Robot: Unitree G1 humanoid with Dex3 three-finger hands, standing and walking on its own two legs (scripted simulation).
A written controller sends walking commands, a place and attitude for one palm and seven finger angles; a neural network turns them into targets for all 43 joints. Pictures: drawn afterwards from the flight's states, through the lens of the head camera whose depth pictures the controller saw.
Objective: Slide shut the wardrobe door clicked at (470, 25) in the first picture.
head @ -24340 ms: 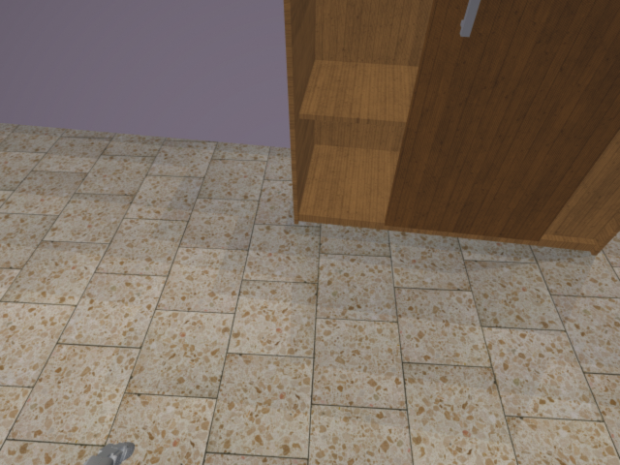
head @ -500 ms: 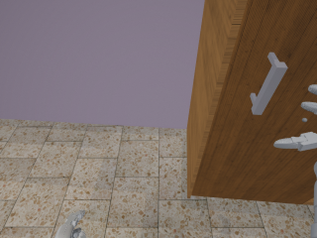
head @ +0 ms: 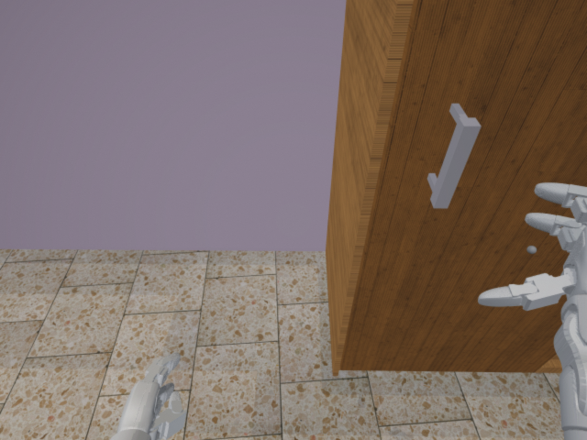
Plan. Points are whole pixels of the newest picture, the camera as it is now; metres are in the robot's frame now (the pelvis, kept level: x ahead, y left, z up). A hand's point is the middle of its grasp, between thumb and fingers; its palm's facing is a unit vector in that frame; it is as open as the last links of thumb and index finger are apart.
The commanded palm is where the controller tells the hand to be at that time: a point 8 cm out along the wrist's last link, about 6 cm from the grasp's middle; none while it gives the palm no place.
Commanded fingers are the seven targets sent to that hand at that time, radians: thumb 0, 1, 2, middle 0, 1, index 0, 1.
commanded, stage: draw the hand back to the body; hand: right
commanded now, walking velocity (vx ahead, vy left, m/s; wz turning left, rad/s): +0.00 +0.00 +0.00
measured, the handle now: (448, 157) +0.46 -0.23 +0.17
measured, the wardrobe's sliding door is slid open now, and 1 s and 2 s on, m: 0.00 0.00 0.00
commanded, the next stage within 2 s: step back with the hand held close in 1.58 s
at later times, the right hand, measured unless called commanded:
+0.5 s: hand (539, 286) +0.24 -0.26 +0.16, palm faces +0.12 +0.99 -0.05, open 14.6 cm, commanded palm +0.20 -0.31 +0.17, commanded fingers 0.00 0.33 -0.31 0.24 1.02 0.24 1.02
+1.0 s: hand (538, 293) +0.23 -0.25 +0.17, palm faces +0.42 +0.86 -0.30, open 10.8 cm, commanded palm +0.17 -0.28 +0.18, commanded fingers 0.00 -0.57 -0.74 0.21 0.49 0.21 0.49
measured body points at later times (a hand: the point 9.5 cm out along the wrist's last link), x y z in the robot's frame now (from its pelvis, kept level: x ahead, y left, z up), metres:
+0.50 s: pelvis +0.00 +0.01 +0.00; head -0.04 +0.00 +0.45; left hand +0.20 +0.22 -0.04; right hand +0.23 -0.31 +0.16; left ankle +0.00 +0.12 -0.72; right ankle +0.09 -0.01 -0.72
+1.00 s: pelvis +0.00 +0.01 +0.01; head -0.03 +0.01 +0.46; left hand +0.16 +0.25 -0.07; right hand +0.20 -0.29 +0.19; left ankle +0.00 +0.12 -0.72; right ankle +0.09 -0.01 -0.72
